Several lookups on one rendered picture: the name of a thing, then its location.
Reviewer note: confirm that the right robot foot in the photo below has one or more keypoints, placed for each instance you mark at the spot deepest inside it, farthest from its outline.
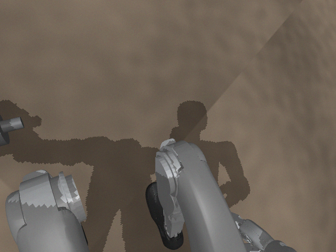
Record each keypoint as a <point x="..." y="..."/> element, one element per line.
<point x="156" y="211"/>

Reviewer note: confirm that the right robot hand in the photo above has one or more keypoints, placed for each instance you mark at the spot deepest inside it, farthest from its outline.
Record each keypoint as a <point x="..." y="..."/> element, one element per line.
<point x="252" y="233"/>

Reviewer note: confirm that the right robot arm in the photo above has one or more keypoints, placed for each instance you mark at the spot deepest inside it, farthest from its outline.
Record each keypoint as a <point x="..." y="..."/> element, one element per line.
<point x="278" y="246"/>

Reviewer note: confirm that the bottle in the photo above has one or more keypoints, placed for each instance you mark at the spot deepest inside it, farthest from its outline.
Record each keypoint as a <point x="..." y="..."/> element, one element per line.
<point x="7" y="126"/>

